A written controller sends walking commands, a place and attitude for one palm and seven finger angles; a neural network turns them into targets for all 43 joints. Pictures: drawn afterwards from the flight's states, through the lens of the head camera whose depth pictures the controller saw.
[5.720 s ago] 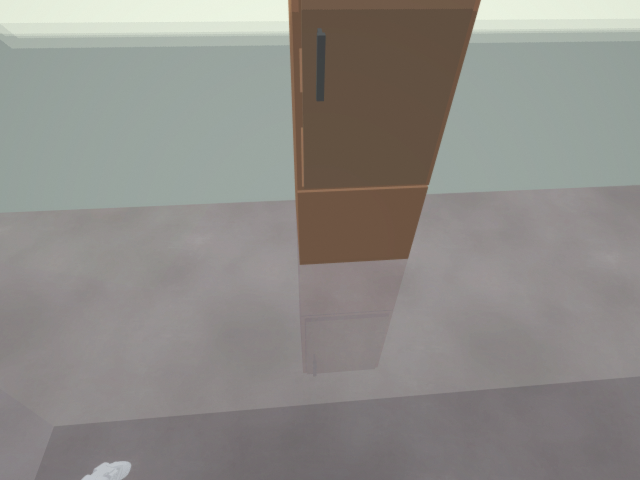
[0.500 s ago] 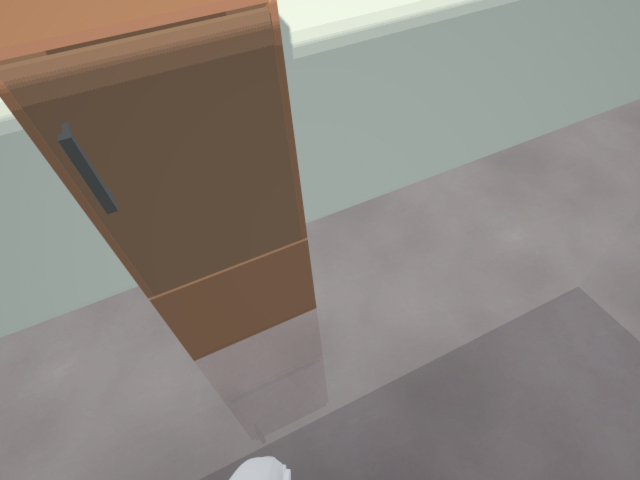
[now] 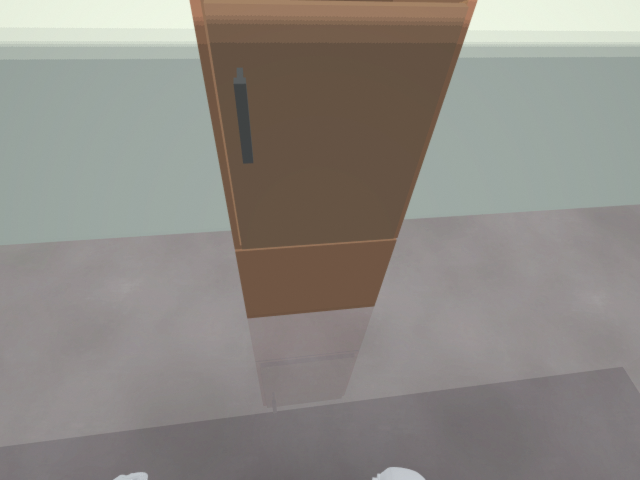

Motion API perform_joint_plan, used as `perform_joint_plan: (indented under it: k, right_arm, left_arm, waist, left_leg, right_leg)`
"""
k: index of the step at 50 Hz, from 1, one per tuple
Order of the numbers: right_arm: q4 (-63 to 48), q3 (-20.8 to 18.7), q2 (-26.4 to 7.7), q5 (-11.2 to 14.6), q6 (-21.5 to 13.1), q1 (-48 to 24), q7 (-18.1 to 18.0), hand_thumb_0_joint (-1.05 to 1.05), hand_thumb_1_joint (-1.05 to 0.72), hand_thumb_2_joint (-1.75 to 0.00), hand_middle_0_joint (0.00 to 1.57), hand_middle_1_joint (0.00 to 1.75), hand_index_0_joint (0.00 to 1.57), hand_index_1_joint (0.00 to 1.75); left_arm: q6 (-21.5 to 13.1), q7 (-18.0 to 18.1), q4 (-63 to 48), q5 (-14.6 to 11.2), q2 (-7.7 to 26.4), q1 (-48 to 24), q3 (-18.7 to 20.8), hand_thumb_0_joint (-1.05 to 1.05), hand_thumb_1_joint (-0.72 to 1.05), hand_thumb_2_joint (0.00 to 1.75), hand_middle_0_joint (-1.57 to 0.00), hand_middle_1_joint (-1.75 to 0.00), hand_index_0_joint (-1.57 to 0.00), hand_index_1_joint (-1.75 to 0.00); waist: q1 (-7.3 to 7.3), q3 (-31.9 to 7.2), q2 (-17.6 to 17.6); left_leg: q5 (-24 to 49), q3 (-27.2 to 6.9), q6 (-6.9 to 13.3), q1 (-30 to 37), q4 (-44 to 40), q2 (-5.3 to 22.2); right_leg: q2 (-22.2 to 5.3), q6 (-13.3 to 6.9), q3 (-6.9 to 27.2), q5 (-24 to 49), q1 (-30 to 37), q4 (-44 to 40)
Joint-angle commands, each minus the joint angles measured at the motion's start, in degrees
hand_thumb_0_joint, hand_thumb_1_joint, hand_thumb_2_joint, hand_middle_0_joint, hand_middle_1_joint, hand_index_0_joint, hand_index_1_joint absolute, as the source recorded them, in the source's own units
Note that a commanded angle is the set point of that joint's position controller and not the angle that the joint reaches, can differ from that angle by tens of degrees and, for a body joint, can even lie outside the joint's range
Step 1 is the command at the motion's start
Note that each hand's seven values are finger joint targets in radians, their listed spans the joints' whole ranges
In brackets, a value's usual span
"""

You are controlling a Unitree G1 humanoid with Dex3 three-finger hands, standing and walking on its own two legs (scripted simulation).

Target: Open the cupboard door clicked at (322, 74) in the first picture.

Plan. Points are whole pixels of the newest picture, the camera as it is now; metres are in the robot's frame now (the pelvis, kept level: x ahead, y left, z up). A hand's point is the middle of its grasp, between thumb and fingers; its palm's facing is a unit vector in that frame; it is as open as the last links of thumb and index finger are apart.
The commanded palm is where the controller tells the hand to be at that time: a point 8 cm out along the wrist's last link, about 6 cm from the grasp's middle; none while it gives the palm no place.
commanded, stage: turn to face it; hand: left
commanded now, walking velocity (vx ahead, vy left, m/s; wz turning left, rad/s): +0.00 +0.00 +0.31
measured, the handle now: (244, 117) +0.67 +0.18 +0.07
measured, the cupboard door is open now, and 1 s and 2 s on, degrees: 0 0 0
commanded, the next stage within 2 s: take the last steps up to it in 0.24 s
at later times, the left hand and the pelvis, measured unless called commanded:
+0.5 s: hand out of the picture -0.01 +0.15 -0.16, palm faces +0.22 -0.95 -0.24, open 7.3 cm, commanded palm none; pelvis -0.03 -0.04 +0.00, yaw +11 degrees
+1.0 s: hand out of the picture +0.03 +0.17 -0.18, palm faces +0.12 -0.98 -0.15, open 7.3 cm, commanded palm none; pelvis +0.04 -0.02 +0.00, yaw +6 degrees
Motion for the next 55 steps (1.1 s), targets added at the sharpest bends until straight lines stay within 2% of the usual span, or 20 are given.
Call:
perform_joint_plan:
  k: [1,7,10,11,12,13,14,15,18,26,30,31,32,33,34,37,40,47,52,55]
  right_arm:
    - [-2.39,-3.26,-11.52,-0.4,-0.82,3.92,-0.68,0.0,-0.9,-0.9,0.2,0.3,0.2,0.3]
    - [-1.75,-3.32,-11.0,-0.67,-0.3,3.46,-0.61,0.0,-0.9,-0.9,0.2,0.3,0.2,0.3]
    - [-1.19,-3.14,-9.78,-0.1,-0.34,2.8,-0.4,0.0,-0.9,-0.9,0.2,0.3,0.2,0.3]
    - [-0.93,-2.87,-7.93,0.34,-0.48,3.46,-0.18,0.0,-0.9,-0.9,0.2,0.3,0.2,0.3]
    - [-1.44,-2.28,-4.34,0.85,-0.61,4.54,0.04,0.0,-0.9,-0.9,0.2,0.3,0.2,0.3]
    - [-2.74,-2.72,-5.32,0.46,-0.16,3.15,-0.18,0.0,-0.9,-0.9,0.2,0.3,0.2,0.3]
    - [-2.35,-3.35,-6.36,-0.04,0.63,2.56,-0.16,0.0,-0.9,-0.9,0.2,0.3,0.2,0.3]
    - [-0.86,-3.4,-6.3,-0.31,1.36,3.94,-0.02,0.0,-0.9,-0.9,0.2,0.3,0.2,0.3]
    - [2.11,-3.17,-4.93,-0.31,1.77,6.35,0.54,0.0,-0.9,-0.9,0.2,0.3,0.2,0.3]
    - [2.41,-1.99,-2.05,-0.85,-0.21,2.24,0.93,0.0,-0.9,-0.9,0.2,0.3,0.2,0.3]
    - [6.2,-1.03,-1.15,-0.65,-1.87,10.29,-0.03,0.0,-0.9,-0.9,0.2,0.3,0.2,0.3]
    - [7.69,-1.32,-3.12,-0.52,-2.53,13.56,-0.59,0.0,-0.9,-0.9,0.2,0.3,0.2,0.3]
    - [8.39,-2.41,-7.68,-0.95,-2.99,17.03,-1.05,0.0,-0.9,-0.9,0.2,0.3,0.2,0.3]
    - [8.01,-3.39,-12.22,-1.15,-2.74,19.12,-1.48,0.0,-0.9,-0.9,0.2,0.3,0.2,0.3]
    - [7.69,-3.44,-12.78,-1.14,-2.64,17.78,-1.56,0.0,-0.9,-0.9,0.2,0.3,0.2,0.3]
    - [7.36,-1.32,-5.94,-0.94,-3.65,12.53,-2.23,0.0,-0.9,-0.9,0.2,0.3,0.2,0.3]
    - [7.89,-0.95,-4.87,-0.36,-4.72,13.48,-2.56,0.0,-0.9,-0.9,0.2,0.3,0.2,0.3]
    - [10.73,-1.31,-4.12,-0.54,-5.04,19.68,-3.0,0.0,-0.9,-0.9,0.2,0.3,0.2,0.3]
    - [11.78,-2.03,-5.11,-1.17,-4.56,19.5,-2.79,0.0,-0.9,-0.9,0.2,0.3,0.2,0.3]
    - [11.84,-2.31,-6.09,-0.65,-4.29,17.47,-2.52,0.0,-0.9,-0.9,0.2,0.3,0.2,0.3]
  left_arm:
    - [-1.32,0.63,-4.75,-0.07,3.3,-1.44,0.59,0.0,0.9,0.9,-0.2,-0.3,-0.2,-0.3]
    - [-1.95,1.05,-4.71,-0.51,1.51,0.12,-0.08,0.0,0.9,0.9,-0.2,-0.3,-0.2,-0.3]
    - [-3.01,1.41,-3.34,-0.66,1.88,4.64,0.03,0.0,0.9,0.9,-0.2,-0.3,-0.2,-0.3]
    - [-3.64,1.64,-2.96,-0.39,3.57,5.79,0.32,0.0,0.9,0.9,-0.2,-0.3,-0.2,-0.3]
    - [-4.24,2.08,-2.82,0.36,7.89,6.36,1.03,0.0,0.9,0.9,-0.2,-0.3,-0.2,-0.3]
    - [-4.05,1.88,-3.76,0.44,10.15,6.13,1.26,0.0,0.9,0.9,-0.2,-0.3,-0.2,-0.3]
    - [-3.7,2.03,-4.36,0.2,8.96,4.87,1.15,0.0,0.9,0.9,-0.2,-0.3,-0.2,-0.3]
    - [-4.04,2.22,-4.45,0.07,7.01,1.81,1.26,0.0,0.9,0.9,-0.2,-0.3,-0.2,-0.3]
    - [-4.44,1.56,-3.7,-0.04,3.43,0.72,-0.04,0.0,0.9,0.9,-0.2,-0.3,-0.2,-0.3]
    - [-5.16,0.66,3.34,1.1,3.53,10.32,-0.13,0.0,0.9,0.9,-0.2,-0.3,-0.2,-0.3]
    - [-4.56,0.17,5.77,0.16,3.11,9.84,-0.14,0.0,0.9,0.9,-0.2,-0.3,-0.2,-0.3]
    - [-4.38,-0.14,5.87,-0.31,1.17,9.33,-0.6,0.0,0.9,0.9,-0.2,-0.3,-0.2,-0.3]
    - [-4.34,-0.63,5.0,-0.66,-2.01,9.18,-1.24,0.0,0.9,0.9,-0.2,-0.3,-0.2,-0.3]
    - [-4.2,-0.97,2.79,0.06,-2.04,5.95,-1.3,0.0,0.9,0.9,-0.2,-0.3,-0.2,-0.3]
    - [-3.93,-1.33,1.99,0.77,-0.03,3.25,-0.6,0.0,0.9,0.9,-0.2,-0.3,-0.2,-0.3]
    - [-3.37,-2.26,5.41,1.14,-1.05,5.89,-0.11,0.0,0.9,0.9,-0.2,-0.3,-0.2,-0.3]
    - [-3.15,-2.54,7.27,0.76,-2.48,9.29,-0.29,0.0,0.9,0.9,-0.2,-0.3,-0.2,-0.3]
    - [-2.7,-2.68,3.97,0.53,-3.4,1.27,-0.42,0.0,0.9,0.9,-0.2,-0.3,-0.2,-0.3]
    - [-3.63,-2.89,2.57,0.02,-3.82,-3.71,-0.64,0.0,0.9,0.9,-0.2,-0.3,-0.2,-0.3]
    - [-4.83,-2.47,5.91,0.17,-1.31,6.96,0.17,0.0,0.9,0.9,-0.2,-0.3,-0.2,-0.3]
  waist:
    - [-2.03,-4.33,8.29]
    - [-1.24,-4.71,8.91]
    - [1.16,-6.3,6.46]
    - [1.48,-7.38,2.33]
    - [1.34,-7.52,-11.01]
    - [2.04,-5.42,-13.87]
    - [1.47,-3.76,-6.58]
    - [-0.14,-3.37,-10.55]
    - [-1.32,-1.07,-6.11]
    - [2.59,1.47,-9.59]
    - [-1.14,-0.85,-5.63]
    - [-2.61,-1.98,1.48]
    - [-4.19,-1.99,14.79]
    - [-5.48,1.72,18.25]
    - [-5.35,4.31,13.49]
    - [-2.0,10.25,10.53]
    - [-0.43,6.95,8.26]
    - [-2.19,6.53,8.97]
    - [-3.46,6.05,12.3]
    - [2.0,-0.77,9.72]
  left_leg:
    - [17.32,-17.16,6.29,6.22,-8.45,16.16]
    - [15.18,-20.45,6.37,1.57,-7.11,14.99]
    - [14.22,-18.45,3.17,-3.45,-2.37,11.75]
    - [8.63,-15.96,0.28,-7.52,1.49,8.87]
    - [-5.75,-7.91,-3.72,-16.28,11.12,1.81]
    - [-19.86,-3.82,-5.23,-17.71,22.35,-1.16]
    - [-19.94,-5.49,-5.33,-16.01,30.74,0.4]
    - [-17.72,-6.32,-5.36,-16.73,34.89,1.77]
    - [-9.49,-3.38,-6.24,-15.36,40.34,3.01]
    - [-13.95,3.92,-5.49,-9.86,16.67,5.77]
    - [-6.35,7.0,-4.69,7.42,-1.16,4.43]
    - [-7.26,2.79,-4.36,14.39,-5.55,7.47]
    - [-18.61,-14.31,-0.65,17.82,-12.85,19.46]
    - [-24.75,-24.06,3.53,15.03,-19.23,28.32]
    - [-27.64,-24.3,4.81,9.97,-20.68,30.01]
    - [-14.91,-11.47,1.99,2.53,-20.65,23.05]
    - [1.45,-2.96,1.47,6.1,-17.92,19.87]
    - [17.47,0.75,3.41,12.99,-14.32,21.77]
    - [23.41,3.39,2.3,11.48,-10.03,21.41]
    - [32.12,5.92,-0.21,7.87,3.26,19.25]
  right_leg:
    - [0.43,-0.24,0.76,-1.52,-2.41,-4.51]
    - [3.41,-2.14,-0.08,-2.51,7.28,-18.27]
    - [3.72,-2.73,-0.79,8.83,18.43,-34.51]
    - [0.05,-3.55,2.66,12.1,24.38,-40.83]
    - [-12.1,-7.8,15.6,14.2,29.14,-44.41]
    - [-21.13,-14.37,21.27,19.65,22.4,-45.87]
    - [-21.27,-16.78,18.07,20.87,16.9,-45.77]
    - [-17.4,-15.91,15.12,18.93,15.58,-45.86]
    - [-10.27,-12.68,6.19,13.41,13.43,-45.61]
    - [-9.79,-14.33,8.25,-8.96,14.67,-51.45]
    - [-5.51,-11.84,4.59,-9.73,7.64,-44.3]
    - [-3.14,-9.73,1.96,-9.18,2.11,-37.96]
    - [2.15,-7.06,-3.39,-7.49,-6.48,-24.43]
    - [3.52,-6.29,-5.55,-9.09,-12.44,-14.03]
    - [0.96,-6.78,-1.53,-6.85,-12.48,-8.36]
    - [-0.35,-5.75,0.2,2.89,-10.77,-0.47]
    - [0.07,-4.36,-0.64,8.83,-10.25,2.04]
    - [-1.34,-3.81,-2.31,10.46,-15.48,-5.31]
    - [0.9,-5.98,-6.04,7.78,-5.43,-20.53]
    - [5.02,-7.79,-8.92,12.11,13.86,-30.33]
